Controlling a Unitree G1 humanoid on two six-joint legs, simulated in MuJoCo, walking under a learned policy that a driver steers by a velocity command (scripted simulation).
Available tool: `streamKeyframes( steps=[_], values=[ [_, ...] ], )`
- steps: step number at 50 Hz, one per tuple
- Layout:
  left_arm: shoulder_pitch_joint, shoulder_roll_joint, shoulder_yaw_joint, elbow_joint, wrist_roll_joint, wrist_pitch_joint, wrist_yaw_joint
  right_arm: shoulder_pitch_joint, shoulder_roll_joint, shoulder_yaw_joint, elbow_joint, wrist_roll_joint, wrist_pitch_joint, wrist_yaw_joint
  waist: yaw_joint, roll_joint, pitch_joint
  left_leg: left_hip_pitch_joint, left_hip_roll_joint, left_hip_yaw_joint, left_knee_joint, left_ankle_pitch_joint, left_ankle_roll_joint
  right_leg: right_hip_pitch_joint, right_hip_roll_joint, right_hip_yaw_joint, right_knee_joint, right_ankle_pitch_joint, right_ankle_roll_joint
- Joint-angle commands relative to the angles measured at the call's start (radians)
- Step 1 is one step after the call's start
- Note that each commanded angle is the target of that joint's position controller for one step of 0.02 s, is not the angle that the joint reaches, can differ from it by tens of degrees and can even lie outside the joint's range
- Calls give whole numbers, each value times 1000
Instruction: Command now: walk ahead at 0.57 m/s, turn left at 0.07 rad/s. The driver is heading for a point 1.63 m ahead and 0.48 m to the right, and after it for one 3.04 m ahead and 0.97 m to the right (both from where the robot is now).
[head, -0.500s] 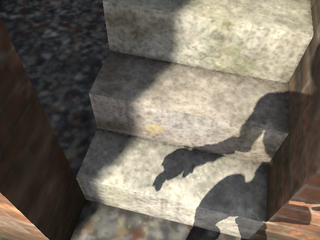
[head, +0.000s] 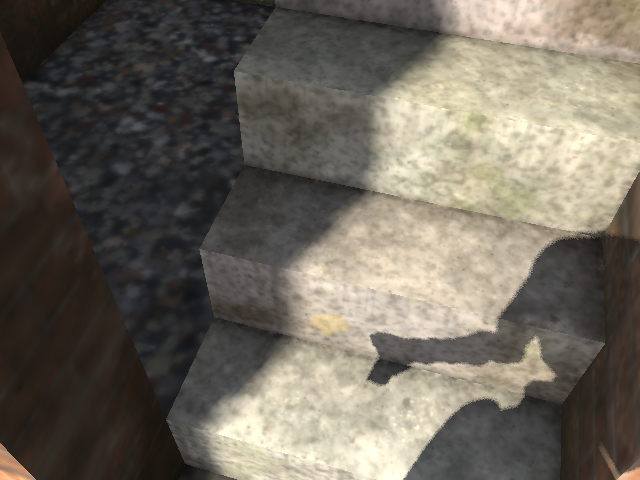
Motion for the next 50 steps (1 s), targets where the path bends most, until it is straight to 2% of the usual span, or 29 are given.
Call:
streamKeyframes(
  steps=[1,2,4,5,6,7,8,9,10,14,18,21,22,23,25,26,31,32,33,35,37,39,40,41,42,44,47,49,50],
  values=[
    [-104,25,3,-72,14,-39,-5,-48,-148,-34,-36,19,-43,10,8,129,62,-171,168,-120,-111,561,139,167,73,-119,-181,152,19],
    [-52,28,5,-45,19,-45,1,-48,-153,-34,-24,28,-41,6,29,111,20,-158,169,-105,-41,641,124,235,82,-125,-215,203,3],
    [130,52,22,17,46,-56,31,-21,-87,-5,-5,52,-47,-17,99,95,-84,-208,120,-57,182,814,76,474,80,-100,-223,269,-34],
    [238,126,41,34,51,-69,46,-36,-57,10,-9,47,-45,-28,163,35,-140,-300,77,-38,361,637,50,597,-57,46,-268,257,-61],
    [323,270,70,33,59,-68,53,111,51,37,-27,62,-33,-35,139,-273,-281,-451,-28,-13,713,-51,6,762,-398,455,-368,403,-220],
    [300,238,69,63,22,-51,49,99,-65,10,21,12,-1,-52,148,-174,-284,-511,-46,-86,914,-193,1,660,-420,585,-444,252,-265],
    [176,162,46,39,8,-42,50,37,-75,11,2,-9,8,-46,109,-100,-159,-553,6,-115,927,-141,5,537,-348,439,-462,144,-245],
    [69,67,20,25,-2,-38,53,4,-58,15,-3,-2,9,-41,81,-99,-99,-564,46,-68,875,-99,-9,460,-293,323,-491,183,-211],
    [22,36,3,34,-8,-45,58,0,-61,11,2,7,19,-42,49,-130,-40,-551,69,-31,823,-91,-25,396,-249,248,-503,268,-182],
    [26,61,-3,84,2,-70,79,9,38,43,32,15,67,-48,6,-103,-25,-293,49,41,447,-19,-75,224,-146,50,-502,450,-137],
    [43,61,-7,106,-26,-62,71,14,43,48,78,3,80,-64,1,-129,-32,-97,42,73,243,204,-55,97,-135,65,-491,16,-100],
    [61,30,-22,122,-12,-47,63,-26,1,44,57,-26,60,-68,-15,-27,25,6,140,-53,76,218,-42,-30,-90,83,-424,-186,-18],
    [161,-1,-25,122,-14,-43,60,-43,-59,35,41,-15,50,-65,57,84,50,-126,240,-188,8,166,-11,50,-11,32,-383,-82,23],
    [193,-20,-33,139,-18,-32,64,-79,-15,45,58,7,49,-61,73,146,23,-306,211,-176,-46,-72,12,270,-28,26,-410,0,34],
    [148,19,-23,148,-11,-25,69,-105,34,59,70,10,36,-62,57,55,30,-285,146,-109,-8,87,-22,344,-33,42,-402,133,44],
    [136,10,-29,139,2,-22,68,-86,42,65,90,1,22,-65,58,76,-2,-211,139,-96,9,255,-29,342,-46,38,-400,191,23],
    [157,8,-37,175,-27,-10,63,-71,28,57,120,16,16,-73,52,75,-37,-81,143,-82,25,448,-32,325,-53,20,-411,135,27],
    [97,64,-23,185,16,7,61,-143,10,49,94,56,25,-58,55,46,-19,-126,110,-90,16,404,-29,315,-20,15,-408,134,53],
    [101,58,-22,190,20,17,64,-142,5,49,93,51,28,-54,57,53,-19,-136,114,-94,-1,395,-28,325,-26,15,-407,138,60],
    [66,66,-25,169,-5,21,69,-130,-55,21,105,43,33,-64,46,68,-7,-82,119,-90,0,460,-42,249,-18,24,-351,156,53],
    [61,79,-21,158,-27,21,74,-106,-112,-10,106,39,51,-93,39,84,-73,17,176,-112,62,643,-23,157,4,16,-226,92,59],
    [45,93,-10,133,-28,30,80,-111,-119,-24,84,32,71,-117,28,139,-102,19,311,-178,50,743,100,51,29,-4,42,-165,77],
    [67,102,5,137,-30,43,85,-133,-99,-16,52,10,84,-126,30,166,-108,-56,401,-224,17,765,211,28,36,-13,368,-383,111],
    [113,154,33,141,-30,65,97,-163,-85,-5,25,7,78,-129,55,100,-72,-150,470,-243,-13,722,262,5,11,43,584,-432,144],
    [156,150,43,144,-25,81,110,-242,-79,1,1,18,71,-134,99,69,-26,-231,453,-191,-25,609,253,-8,-9,63,688,-386,160],
    [90,127,45,83,-18,87,117,-337,-63,17,-35,40,57,-143,107,82,30,-255,368,-84,-43,368,192,-76,-27,41,654,-207,168],
    [71,39,15,22,-25,56,95,-293,-146,-5,-31,15,59,-139,99,30,-18,-118,379,-21,-9,547,193,-77,-41,-4,482,-192,189],
    [7,51,14,-32,-58,31,73,-337,-165,-20,-52,20,73,-135,78,60,-59,-28,345,66,11,597,180,-48,-60,-26,285,-189,192],
    [5,37,5,-47,-58,25,69,-368,-183,-31,-74,17,91,-127,76,90,-83,-38,349,95,16,586,174,10,-62,-56,198,-189,180]
  ],
)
